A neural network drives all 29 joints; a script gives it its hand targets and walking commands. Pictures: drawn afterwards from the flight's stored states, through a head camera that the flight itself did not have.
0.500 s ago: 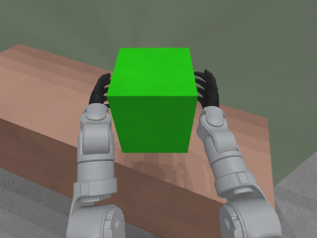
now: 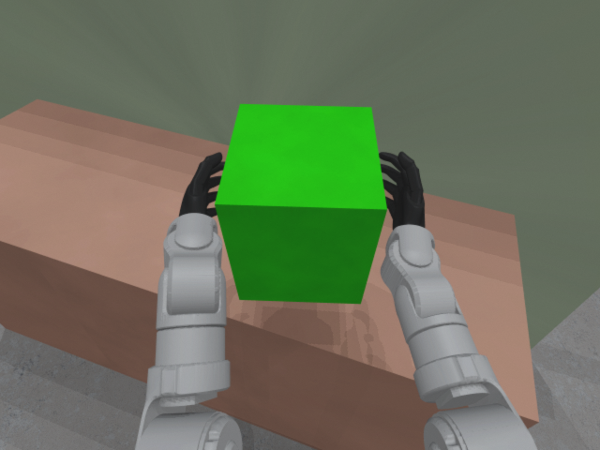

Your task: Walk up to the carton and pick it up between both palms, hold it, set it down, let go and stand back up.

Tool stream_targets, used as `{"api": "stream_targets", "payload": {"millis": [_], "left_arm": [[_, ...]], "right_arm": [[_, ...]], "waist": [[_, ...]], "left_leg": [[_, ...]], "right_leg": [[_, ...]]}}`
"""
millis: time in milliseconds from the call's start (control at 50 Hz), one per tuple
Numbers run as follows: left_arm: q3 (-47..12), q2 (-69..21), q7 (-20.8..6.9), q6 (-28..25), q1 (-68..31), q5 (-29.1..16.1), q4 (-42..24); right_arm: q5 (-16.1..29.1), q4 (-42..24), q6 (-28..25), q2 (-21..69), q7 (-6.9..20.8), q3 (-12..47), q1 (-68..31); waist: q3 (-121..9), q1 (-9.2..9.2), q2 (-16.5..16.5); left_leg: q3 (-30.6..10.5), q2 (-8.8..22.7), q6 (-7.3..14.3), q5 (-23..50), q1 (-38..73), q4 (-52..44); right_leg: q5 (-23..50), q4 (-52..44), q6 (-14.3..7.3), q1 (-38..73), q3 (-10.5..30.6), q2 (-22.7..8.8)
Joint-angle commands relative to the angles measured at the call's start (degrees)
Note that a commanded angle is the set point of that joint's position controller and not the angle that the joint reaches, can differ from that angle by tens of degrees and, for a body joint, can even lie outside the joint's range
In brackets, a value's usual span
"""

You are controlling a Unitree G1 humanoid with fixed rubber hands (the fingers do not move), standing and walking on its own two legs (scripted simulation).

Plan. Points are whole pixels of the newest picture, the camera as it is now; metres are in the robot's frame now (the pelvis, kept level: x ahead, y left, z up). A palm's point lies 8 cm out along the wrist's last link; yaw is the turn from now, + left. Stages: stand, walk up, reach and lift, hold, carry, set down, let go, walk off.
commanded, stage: set down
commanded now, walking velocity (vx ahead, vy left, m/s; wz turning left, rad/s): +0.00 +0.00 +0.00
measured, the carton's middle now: (302, 207) +0.40 -0.01 +0.13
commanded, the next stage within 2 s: none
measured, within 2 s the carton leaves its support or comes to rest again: neither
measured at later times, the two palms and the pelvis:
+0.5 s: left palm (218, 225) +0.39 +0.10 +0.11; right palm (409, 220) +0.37 -0.16 +0.13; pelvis +0.01 -0.01 +0.00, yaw -1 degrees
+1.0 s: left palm (222, 233) +0.41 +0.10 +0.07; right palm (398, 226) +0.39 -0.16 +0.09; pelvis +0.02 +0.00 +0.01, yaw -1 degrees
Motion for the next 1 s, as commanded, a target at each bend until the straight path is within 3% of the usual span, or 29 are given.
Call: {"api": "stream_targets", "payload": {"millis": [0,80,140,160,180,200,260,300,320,400,420,480,500,520,540,560,580,600,620,640,700,760,780,800,820,860,880,920,980], "left_arm": [[-21.3,-23.8,-9.7,-7.9,-31.6,-9.2,-1.5],[-22.6,-23.1,-8.8,-12.3,-35.6,-10.9,-1.0],[-25.2,-23.5,-7.4,-15.7,-35.1,-11.9,-3.1],[-24.8,-22.5,-7.1,-16.2,-36.4,-11.0,-3.3],[-23.8,-23.3,-7.1,-16.5,-35.8,-10.7,-0.4],[-24.4,-22.5,-7.2,-16.7,-35.6,-10.0,1.2],[-22.3,-22.4,-7.5,-19.1,-36.7,-9.3,6.2],[-26.7,-27.8,-5.8,-21.1,-39.6,-11.6,2.3],[-26.7,-26.8,-5.0,-22.1,-41.3,-11.6,2.7],[-26.9,-27.5,-4.0,-23.7,-39.4,-11.6,7.0],[-25.3,-26.4,-4.1,-23.6,-37.3,-11.2,8.0],[-23.1,-24.8,-4.9,-23.3,-35.4,-9.8,11.3],[-21.7,-25.0,-5.0,-23.5,-34.8,-10.0,9.6],[-23.1,-27.5,-5.0,-23.4,-34.0,-9.3,10.0],[-20.9,-25.7,-5.1,-23.7,-33.5,-9.5,11.9],[-21.2,-25.6,-5.4,-23.9,-33.4,-9.3,13.6],[-21.4,-25.7,-5.7,-24.6,-33.7,-9.1,14.1],[-21.4,-27.3,-5.5,-25.1,-34.1,-8.7,15.3],[-19.5,-25.5,-5.2,-25.7,-34.5,-8.8,15.2],[-20.3,-26.3,-5.1,-26.9,-35.0,-8.7,14.3],[-23.5,-29.5,-3.7,-29.1,-37.9,-9.9,12.2],[-27.1,-31.1,-1.9,-32.0,-42.1,-11.6,11.1],[-26.9,-32.4,-1.2,-33.2,-41.4,-12.5,10.9],[-27.5,-33.2,-0.7,-34.3,-43.0,-12.3,12.1],[-27.5,-34.2,-0.3,-34.7,-42.5,-12.5,13.0],[-26.2,-33.3,-0.9,-34.6,-39.5,-12.1,16.0],[-25.5,-32.0,-1.4,-34.7,-39.7,-11.5,17.9],[-23.1,-31.1,-2.4,-35.0,-37.5,-10.3,22.2],[-18.5,-29.7,-3.2,-35.6,-37.4,-9.3,27.1]], "right_arm": [[-1.8,-16.8,-8.0,27.2,9.4,20.3,-37.9],[-3.1,-17.1,-12.5,27.6,9.7,20.3,-40.7],[-5.5,-13.9,-14.0,29.7,10.2,20.4,-35.5],[-5.6,-11.2,-14.2,29.1,10.2,19.5,-34.4],[-6.5,-9.0,-14.3,29.6,10.3,17.8,-33.6],[-7.0,-5.7,-14.0,28.7,10.3,16.1,-31.8],[-10.7,-2.4,-16.0,27.3,10.6,11.5,-32.3],[-10.3,-6.4,-18.3,28.5,10.9,12.3,-36.4],[-9.7,-6.5,-19.4,28.1,11.2,11.7,-37.8],[-8.7,-1.1,-19.7,30.7,11.4,13.2,-35.8],[-8.3,-0.2,-19.5,30.9,11.2,12.4,-35.8],[-9.2,2.5,-18.7,29.1,10.8,10.9,-32.4],[-9.0,0.2,-19.1,29.7,10.5,12.6,-33.7],[-9.1,0.7,-19.1,30.3,10.8,12.5,-32.9],[-8.8,2.4,-18.9,30.0,10.9,12.2,-33.5],[-8.7,2.5,-19.2,29.8,11.0,11.8,-33.5],[-9.1,2.7,-19.4,30.6,11.1,11.3,-33.3],[-11.0,2.5,-19.7,29.5,11.2,10.6,-32.7],[-9.8,4.7,-20.2,29.2,11.5,9.8,-33.3],[-10.9,4.0,-20.7,30.7,11.6,10.5,-32.1],[-11.8,4.4,-21.9,29.9,11.9,9.4,-31.3],[-13.2,4.9,-23.4,31.0,12.8,9.0,-31.6],[-13.6,4.5,-23.8,31.5,13.0,9.2,-31.9],[-13.8,5.5,-24.4,31.8,13.4,8.6,-33.2],[-14.0,4.3,-24.9,31.8,13.3,8.6,-35.6],[-14.6,5.7,-24.6,31.1,13.3,8.3,-34.2],[-15.7,10.5,-23.8,31.7,13.4,6.7,-32.1],[-16.9,10.5,-23.6,32.2,13.1,6.1,-33.2],[-18.1,12.4,-23.0,32.3,13.0,3.1,-34.1]], "waist": [[-26.8,1.74,-1.4],[-31.8,2.63,-1.1],[-35.5,0.69,-0.4],[-34.3,1.06,1.1],[-32.8,-0.31,0.7],[-31.2,-0.26,2.2],[-28.9,-0.04,1.8],[-36.5,0.28,4.1],[-37.5,-0.55,5.8],[-38.3,0.39,6.6],[-37.5,1.42,3.9],[-32.5,0.92,3.1],[-33.8,2.36,2.3],[-33.2,1.48,2.7],[-31.7,2.69,1.8],[-30.9,1.93,1.2],[-30.6,2.65,1.9],[-31.0,2.02,3.0],[-29.8,2.79,3.8],[-30.5,2.38,2.7],[-36.1,1.06,6.0],[-42.6,0.23,8.7],[-45.6,0.72,7.5],[-45.7,-0.57,7.3],[-47.3,0.97,6.6],[-46.2,-0.07,4.7],[-44.2,-0.97,3.3],[-42.3,1.32,1.9],[-39.1,1.06,-0.3]], "left_leg": [[4.9,-4.0,2.4,6.2,3.2,-3.6],[4.4,-3.6,3.1,4.8,2.1,-3.2],[4.3,-3.4,1.9,10.5,5.9,-2.9],[4.0,-3.0,1.5,12.3,5.2,-2.5],[4.2,-3.1,1.2,10.2,5.4,-3.5],[4.5,-3.2,1.2,7.1,4.9,-4.5],[4.6,-2.7,1.9,-0.8,1.2,-6.7],[4.7,-2.3,1.3,3.9,3.2,-5.5],[4.7,-3.0,0.9,7.6,1.8,-4.2],[4.2,-3.0,-0.3,14.8,4.8,-2.1],[4.5,-2.3,0.3,15.1,4.3,-2.2],[4.5,-2.6,0.8,10.2,0.4,-4.5],[4.5,-2.5,1.3,11.3,0.6,-4.1],[4.1,-2.4,0.3,12.9,2.1,-4.1],[4.0,-2.7,1.1,12.0,1.6,-3.8],[4.4,-2.7,1.4,9.7,-1.1,-4.4],[4.8,-2.3,1.3,8.8,-1.7,-5.4],[4.2,-2.4,1.2,8.4,-1.5,-5.7],[4.6,-2.3,0.9,9.2,-1.1,-4.8],[4.2,-2.3,1.0,10.6,-0.9,-5.1],[3.9,-2.2,-1.1,18.0,2.4,-3.4],[3.0,-1.8,-2.3,22.7,6.8,-0.8],[2.8,-0.9,-2.6,26.3,8.9,0.4],[2.5,-1.1,-3.0,27.4,8.4,0.9],[2.9,-1.0,-3.2,29.7,9.7,2.1],[2.6,-1.0,-3.3,28.9,8.6,1.9],[3.1,-1.4,-2.9,25.4,5.9,0.6],[4.0,-1.4,-1.7,18.9,0.9,-1.6],[4.1,-1.9,-0.4,13.3,-4.4,-3.7]], "right_leg": [[14.5,-1.0,2.4,1.0,-3.5,3.1],[15.3,0.3,2.8,2.1,-3.0,2.7],[20.8,-0.4,3.1,2.1,-2.9,3.3],[21.8,-0.1,2.9,2.8,-3.0,3.4],[19.2,-1.0,3.0,2.2,-2.7,2.9],[17.5,-1.7,2.5,3.0,-2.2,2.3],[8.7,-2.8,2.2,1.3,-2.6,2.0],[13.1,-1.4,1.5,1.6,-3.2,2.4],[16.0,-0.8,1.5,1.3,-2.6,2.4],[22.3,-0.5,1.6,1.3,-1.9,2.8],[24.1,-0.8,2.0,2.7,-2.0,2.7],[23.2,-1.8,2.3,4.6,-1.6,2.4],[25.0,-0.7,2.2,6.7,-1.6,2.2],[24.4,-1.3,2.1,5.6,-2.1,2.5],[24.5,-1.5,2.3,3.8,-0.9,2.2],[23.3,-1.7,2.2,4.8,-1.2,2.2],[22.8,-1.8,2.5,5.3,-1.2,1.9],[20.4,-2.2,2.3,4.0,-1.4,1.7],[20.1,-2.0,1.9,3.2,-1.3,2.1],[21.7,-1.7,1.8,3.1,-1.7,2.6],[25.3,-0.8,1.3,1.6,-2.4,3.2],[22.3,-1.7,0.6,-4.9,-3.1,3.6],[23.0,-1.3,0.2,-6.6,-3.6,4.0],[25.0,-1.6,0.0,-6.8,-3.4,4.3],[25.6,-1.9,0.3,-7.6,-3.3,4.1],[29.0,-1.9,0.6,-4.6,-2.7,4.4],[29.7,-1.4,1.0,-3.8,-2.3,4.5],[28.6,-1.2,1.4,0.0,-1.8,3.6],[30.7,-1.0,2.4,4.8,-0.3,2.4]]}}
